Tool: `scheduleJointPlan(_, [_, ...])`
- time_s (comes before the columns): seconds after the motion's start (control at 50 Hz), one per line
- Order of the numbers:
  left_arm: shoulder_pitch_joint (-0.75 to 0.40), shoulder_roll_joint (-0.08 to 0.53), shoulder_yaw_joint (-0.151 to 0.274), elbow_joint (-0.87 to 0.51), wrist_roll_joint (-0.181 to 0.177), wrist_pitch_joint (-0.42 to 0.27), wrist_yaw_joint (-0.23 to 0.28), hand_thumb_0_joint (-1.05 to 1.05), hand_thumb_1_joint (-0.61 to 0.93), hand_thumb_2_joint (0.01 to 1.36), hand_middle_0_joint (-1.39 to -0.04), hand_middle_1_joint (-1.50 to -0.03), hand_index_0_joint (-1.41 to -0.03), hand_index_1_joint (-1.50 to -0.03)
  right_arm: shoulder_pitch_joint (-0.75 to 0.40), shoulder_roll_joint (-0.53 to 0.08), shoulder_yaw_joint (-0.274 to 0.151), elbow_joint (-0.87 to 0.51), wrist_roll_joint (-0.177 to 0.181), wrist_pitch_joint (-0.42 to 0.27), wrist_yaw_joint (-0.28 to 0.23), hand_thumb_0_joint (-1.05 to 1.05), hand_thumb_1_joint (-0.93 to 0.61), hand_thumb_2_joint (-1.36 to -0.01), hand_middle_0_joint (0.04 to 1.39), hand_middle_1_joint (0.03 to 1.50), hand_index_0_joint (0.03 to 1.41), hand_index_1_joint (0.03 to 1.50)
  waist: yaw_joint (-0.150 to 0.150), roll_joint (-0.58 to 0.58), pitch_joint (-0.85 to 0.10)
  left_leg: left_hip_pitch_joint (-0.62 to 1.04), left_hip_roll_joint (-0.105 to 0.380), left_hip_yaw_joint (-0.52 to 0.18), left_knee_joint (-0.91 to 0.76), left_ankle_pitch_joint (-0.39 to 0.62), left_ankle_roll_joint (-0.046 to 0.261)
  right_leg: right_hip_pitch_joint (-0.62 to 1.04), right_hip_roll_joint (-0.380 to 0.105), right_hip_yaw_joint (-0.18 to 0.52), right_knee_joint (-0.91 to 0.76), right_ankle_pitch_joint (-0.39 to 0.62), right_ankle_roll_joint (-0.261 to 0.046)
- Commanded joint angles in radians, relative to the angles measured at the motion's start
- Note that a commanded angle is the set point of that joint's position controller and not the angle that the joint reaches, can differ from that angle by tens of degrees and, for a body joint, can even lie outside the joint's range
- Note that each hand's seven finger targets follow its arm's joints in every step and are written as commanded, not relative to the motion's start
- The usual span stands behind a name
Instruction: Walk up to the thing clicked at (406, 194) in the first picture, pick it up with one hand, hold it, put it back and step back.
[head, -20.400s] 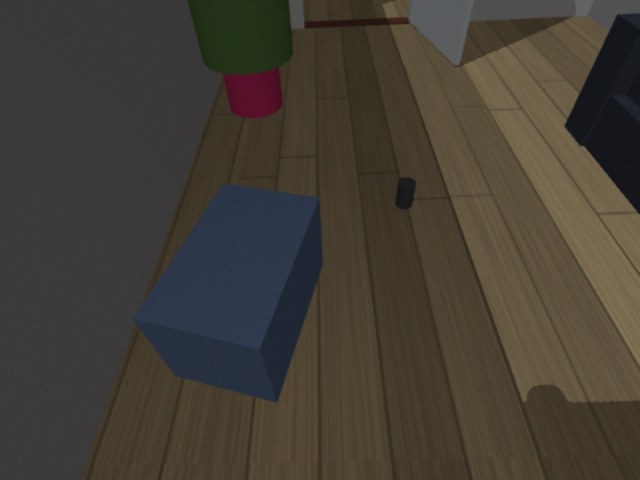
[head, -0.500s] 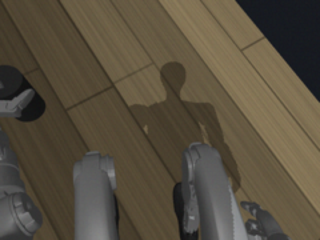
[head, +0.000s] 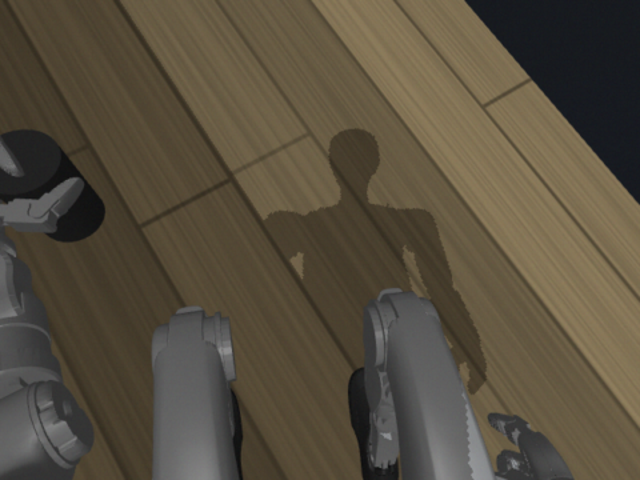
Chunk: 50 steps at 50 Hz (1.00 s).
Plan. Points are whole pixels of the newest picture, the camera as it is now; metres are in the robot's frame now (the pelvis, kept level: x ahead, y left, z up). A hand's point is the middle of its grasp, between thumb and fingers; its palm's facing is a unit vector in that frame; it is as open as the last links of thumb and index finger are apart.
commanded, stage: lift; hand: left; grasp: from the side
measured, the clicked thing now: (49, 191) +0.46 +0.31 -0.07
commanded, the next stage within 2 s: hold in 1.96 s
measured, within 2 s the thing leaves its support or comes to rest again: neither
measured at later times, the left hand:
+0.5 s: hand out of the picture +0.42 +0.30 +0.09, palm faces +0.35 -0.93 -0.07, open 6.7 cm
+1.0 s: hand out of the picture +0.40 +0.27 +0.27, palm faces +0.35 -0.93 -0.06, open 6.8 cm
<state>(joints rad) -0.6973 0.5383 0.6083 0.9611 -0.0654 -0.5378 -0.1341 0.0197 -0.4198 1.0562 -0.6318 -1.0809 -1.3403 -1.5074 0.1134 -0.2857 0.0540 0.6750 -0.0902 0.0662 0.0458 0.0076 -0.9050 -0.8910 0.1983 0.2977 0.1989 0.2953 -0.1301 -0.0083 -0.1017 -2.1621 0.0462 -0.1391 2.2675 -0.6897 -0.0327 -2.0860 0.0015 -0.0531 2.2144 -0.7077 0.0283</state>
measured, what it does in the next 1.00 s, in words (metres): rises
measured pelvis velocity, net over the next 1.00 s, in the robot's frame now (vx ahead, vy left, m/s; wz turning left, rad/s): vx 0.05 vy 0.01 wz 0.08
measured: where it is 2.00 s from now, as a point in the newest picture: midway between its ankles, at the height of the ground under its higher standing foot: (302, 461)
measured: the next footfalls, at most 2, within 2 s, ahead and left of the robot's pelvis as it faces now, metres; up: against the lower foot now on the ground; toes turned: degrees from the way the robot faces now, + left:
none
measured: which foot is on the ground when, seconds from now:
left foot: down 0.00-1.00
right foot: down 0.00-1.00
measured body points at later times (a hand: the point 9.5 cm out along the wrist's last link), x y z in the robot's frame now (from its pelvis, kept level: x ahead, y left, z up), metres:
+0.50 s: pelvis +0.01 +0.00 +0.08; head +0.19 +0.04 +0.49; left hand +0.40 +0.35 +0.09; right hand +0.15 -0.26 -0.04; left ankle +0.08 +0.14 -0.34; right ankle +0.09 -0.13 -0.34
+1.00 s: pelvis +0.05 +0.01 +0.24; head +0.17 +0.05 +0.67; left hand +0.37 +0.31 +0.27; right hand +0.23 -0.22 +0.13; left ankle +0.08 +0.14 -0.34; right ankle +0.09 -0.13 -0.34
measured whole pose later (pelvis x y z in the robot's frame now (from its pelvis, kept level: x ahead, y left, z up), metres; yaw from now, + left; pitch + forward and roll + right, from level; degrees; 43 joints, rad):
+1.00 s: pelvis +0.05 +0.01 +0.24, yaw +5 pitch +24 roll -4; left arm -0.19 0.25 0.28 0.32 -0.14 -0.27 0.04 0.01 -0.38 1.00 -0.62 -1.08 -1.28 -1.38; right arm 0.16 -0.22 0.00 0.61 0.02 -0.02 -0.05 0.01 -0.91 -0.89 0.20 0.30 0.20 0.30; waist -0.04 0.02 -0.16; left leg -1.28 0.06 -0.06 1.47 -0.60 -0.01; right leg -1.21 -0.02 -0.05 1.41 -0.61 0.03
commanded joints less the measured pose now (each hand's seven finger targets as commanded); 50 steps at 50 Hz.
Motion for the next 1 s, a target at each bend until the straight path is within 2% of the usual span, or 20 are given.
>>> scheduleJointPlan(0.0, [-0.298, 0.312, 0.034, -0.283, -0.048, -0.083, -0.017, 0.0, 0.196, 1.301, -1.301, -1.502, -1.346, -1.478, 0.142, -0.22, -0.087, -0.051, 0.011, -0.012, -0.021, 0.0, -0.913, -0.898, 0.2, 0.299, 0.2, 0.299, 0.037, 0.257, -0.723, 0.575, -0.016, 0.076, -0.307, 0.193, 0.046, 0.334, 0.022, -0.051, -0.252, 0.21, -0.065])
scheduleJointPlan(0.04, [-0.319, 0.35, 0.062, -0.348, -0.052, -0.077, -0.014, 0.0, 0.204, 1.3, -1.308, -1.502, -1.352, -1.479, 0.156, -0.217, -0.092, -0.054, 0.016, -0.012, -0.024, 0.0, -0.914, -0.899, 0.2, 0.299, 0.2, 0.299, 0.052, 0.268, -0.773, 0.604, -0.017, 0.076, -0.318, 0.217, 0.045, 0.366, 0.021, -0.046, -0.26, 0.227, -0.066])
scheduleJointPlan(0.08, [-0.292, 0.28, 0.028, -0.338, -0.062, -0.062, -0.021, 0.0, 0.196, 1.308, -1.297, -1.51, -1.346, -1.483, 0.151, -0.209, -0.093, -0.058, 0.022, -0.013, -0.026, 0.0, -0.911, -0.898, 0.2, 0.299, 0.2, 0.299, 0.042, 0.262, -0.743, 0.615, -0.017, 0.069, -0.337, 0.217, 0.044, 0.352, 0.018, -0.048, -0.268, 0.225, -0.067])
scheduleJointPlan(0.18, [-0.281, 0.269, 0.009, -0.407, -0.072, -0.036, -0.018, 0.0, 0.147, 1.293, -1.3, -1.497, -1.346, -1.473, 0.149, -0.196, -0.105, -0.072, 0.035, -0.022, -0.035, 0.0, -0.915, -0.899, 0.2, 0.299, 0.2, 0.299, 0.043, 0.221, -0.745, 0.609, -0.02, 0.082, -0.366, 0.172, 0.053, 0.414, 0.018, -0.029, -0.338, 0.198, -0.062])
scheduleJointPlan(0.22, [-0.233, 0.201, -0.028, -0.393, -0.08, -0.018, -0.025, 0.0, 0.178, 1.285, -1.28, -1.477, -1.327, -1.451, 0.146, -0.192, -0.11, -0.072, 0.042, -0.03, -0.038, 0.0, -0.91, -0.898, 0.2, 0.299, 0.2, 0.299, 0.036, 0.209, -0.706, 0.623, -0.02, 0.079, -0.397, 0.154, 0.051, 0.405, 0.016, -0.029, -0.364, 0.184, -0.063])
scheduleJointPlan(0.26, [-0.203, 0.238, 0.003, -0.424, -0.086, -0.008, -0.02, 0.0, 0.159, 1.278, -1.286, -1.479, -1.333, -1.453, 0.146, -0.195, -0.117, -0.082, 0.05, -0.032, -0.045, 0.0, -0.912, -0.898, 0.2, 0.299, 0.2, 0.299, 0.054, 0.2, -0.714, 0.64, -0.02, 0.08, -0.421, 0.142, 0.053, 0.428, 0.016, -0.024, -0.394, 0.17, -0.063])
scheduleJointPlan(0.3, [-0.205, 0.205, -0.03, -0.515, -0.094, -0.001, -0.017, 0.0, 0.168, 1.277, -1.281, -1.476, -1.33, -1.448, 0.138, -0.181, -0.117, -0.101, 0.057, -0.037, -0.047, 0.0, -0.907, -0.897, 0.2, 0.299, 0.2, 0.299, 0.058, 0.194, -0.73, 0.647, -0.022, 0.081, -0.447, 0.132, 0.053, 0.464, 0.015, -0.02, -0.422, 0.162, -0.063])
scheduleJointPlan(0.36, [-0.151, 0.199, -0.024, -0.566, -0.107, 0.029, 0.001, 0.0, 0.17, 1.266, -1.279, -1.463, -1.327, -1.435, 0.138, -0.174, -0.122, -0.108, 0.069, -0.045, -0.055, 0.0, -0.91, -0.897, 0.2, 0.299, 0.2, 0.299, 0.072, 0.173, -0.728, 0.683, -0.02, 0.084, -0.489, 0.144, 0.055, 0.522, 0.016, -0.009, -0.478, 0.174, -0.059])
scheduleJointPlan(0.4, [-0.103, 0.145, -0.05, -0.593, -0.119, 0.046, 0.009, 0.0, 0.166, 1.249, -1.26, -1.447, -1.309, -1.418, 0.132, -0.165, -0.125, -0.118, 0.078, -0.052, -0.061, 0.0, -0.909, -0.897, 0.2, 0.299, 0.2, 0.299, 0.068, 0.152, -0.715, 0.712, -0.019, 0.08, -0.524, 0.13, 0.056, 0.542, 0.014, -0.008, -0.513, 0.164, -0.058])
scheduleJointPlan(0.44, [-0.074, 0.159, -0.043, -0.659, -0.117, 0.064, 0.026, 0.0, 0.194, 1.252, -1.251, -1.444, -1.299, -1.415, 0.136, -0.163, -0.13, -0.122, 0.085, -0.054, -0.067, 0.0, -0.91, -0.897, 0.2, 0.299, 0.2, 0.299, 0.088, 0.18, -0.749, 0.783, -0.018, 0.077, -0.561, 0.163, 0.052, 0.582, 0.012, -0.003, -0.536, 0.189, -0.061])
scheduleJointPlan(0.46, [-0.073, 0.127, -0.08, -0.687, -0.115, 0.076, 0.032, 0.0, 0.18, 1.253, -1.251, -1.445, -1.3, -1.416, 0.125, -0.154, -0.128, -0.124, 0.088, -0.057, -0.07, 0.0, -0.907, -0.896, 0.2, 0.299, 0.2, 0.299, 0.08, 0.18, -0.733, 0.805, -0.015, 0.075, -0.576, 0.166, 0.052, 0.589, 0.012, -0.002, -0.552, 0.195, -0.06])
scheduleJointPlan(0.52, [0.006, 0.068, -0.108, -0.709, -0.116, 0.112, 0.063, 0.0, 0.188, 1.239, -1.238, -1.426, -1.286, -1.397, 0.118, -0.142, -0.13, -0.129, 0.099, -0.066, -0.078, 0.0, -0.905, -0.896, 0.2, 0.299, 0.2, 0.299, 0.071, 0.148, -0.672, 0.831, -0.015, 0.069, -0.635, 0.149, 0.053, 0.635, 0.01, 0.001, -0.618, 0.191, -0.057])
scheduleJointPlan(0.6, [0.076, 0.068, -0.114, -0.845, -0.111, 0.137, 0.103, 0.0, 0.166, 1.222, -1.225, -1.415, -1.273, -1.386, 0.098, -0.134, -0.133, -0.156, 0.107, -0.075, -0.087, 0.0, -0.907, -0.896, 0.2, 0.299, 0.2, 0.299, 0.094, 0.164, -0.697, 0.961, -0.014, 0.058, -0.721, 0.196, 0.049, 0.727, 0.008, 0.004, -0.683, 0.23, -0.057])
scheduleJointPlan(0.66, [0.15, -0.007, -0.166, -0.896, -0.127, 0.154, 0.122, 0.0, 0.162, 1.229, -1.234, -1.423, -1.28, -1.396, 0.092, -0.117, -0.128, -0.164, 0.114, -0.084, -0.093, 0.0, -0.914, -0.898, 0.2, 0.299, 0.2, 0.299, 0.081, 0.148, -0.657, 1.003, -0.015, 0.06, -0.777, 0.216, 0.048, 0.799, 0.01, 0.005, -0.745, 0.254, -0.052])
scheduleJointPlan(0.72, [0.185, -0.026, -0.206, -0.956, -0.12, 0.168, 0.138, 0.0, 0.158, 1.206, -1.215, -1.395, -1.259, -1.369, 0.097, -0.11, -0.126, -0.168, 0.116, -0.095, -0.1, 0.0, -0.911, -0.897, 0.2, 0.299, 0.2, 0.299, 0.082, 0.156, -0.651, 1.102, -0.014, 0.06, -0.834, 0.27, 0.046, 0.864, 0.011, 0.005, -0.806, 0.299, -0.05])
scheduleJointPlan(0.82, [0.25, -0.084, -0.252, -0.937, -0.116, 0.186, 0.161, 0.0, 0.125, 1.211, -1.223, -1.402, -1.267, -1.377, 0.112, -0.095, -0.116, -0.156, 0.112, -0.108, -0.107, 0.0, -0.907, -0.895, 0.2, 0.3, 0.2, 0.3, 0.074, 0.118, -0.568, 1.196, -0.011, 0.057, -0.914, 0.385, 0.045, 0.977, 0.014, -0.003, -0.89, 0.398, -0.047])
scheduleJointPlan(0.84, [0.247, -0.072, -0.239, -0.915, -0.112, 0.188, 0.167, 0.0, 0.125, 1.206, -1.229, -1.4, -1.272, -1.375, 0.105, -0.095, -0.118, -0.154, 0.113, -0.111, -0.11, 0.0, -0.907, -0.895, 0.2, 0.299, 0.2, 0.299, 0.077, 0.113, -0.536, 1.202, -0.013, 0.061, -0.938, 0.358, 0.046, 0.988, 0.013, 0.002, -0.917, 0.377, -0.047])
scheduleJointPlan(0.86, [0.243, -0.108, -0.28, -0.913, -0.107, 0.187, 0.167, 0.0, 0.1, 1.207, -1.223, -1.397, -1.264, -1.375, 0.107, -0.084, -0.112, -0.151, 0.11, -0.112, -0.11, 0.0, -0.908, -0.895, 0.2, 0.299, 0.2, 0.299, 0.071, 0.123, -0.501, 1.208, -0.014, 0.064, -0.963, 0.341, 0.044, 0.999, 0.011, 0.004, -0.94, 0.368, -0.047])
scheduleJointPlan(0.9, [0.26, -0.095, -0.26, -0.893, -0.095, 0.183, 0.178, 0.0, 0.112, 1.198, -1.236, -1.396, -1.278, -1.373, 0.113, -0.089, -0.114, -0.151, 0.106, -0.114, -0.109, 0.0, -0.906, -0.894, 0.2, 0.299, 0.2, 0.3, 0.087, 0.128, -0.486, 1.26, -0.008, 0.053, -1.012, 0.355, 0.036, 1.03, 0.009, 0.001, -0.963, 0.374, -0.049])
scheduleJointPlan(0.98, [0.255, -0.134, -0.301, -0.874, -0.087, 0.172, 0.187, 0.0, 0.11, 1.2, -1.234, -1.386, -1.27, -1.368, 0.113, -0.08, -0.111, -0.159, 0.103, -0.12, -0.109, 0.0, -0.905, -0.895, 0.2, 0.3, 0.2, 0.3, 0.084, 0.109, -0.446, 1.318, -0.015, 0.067, -1.083, 0.357, 0.036, 1.121, 0.007, 0.001, -1.046, 0.387, -0.048])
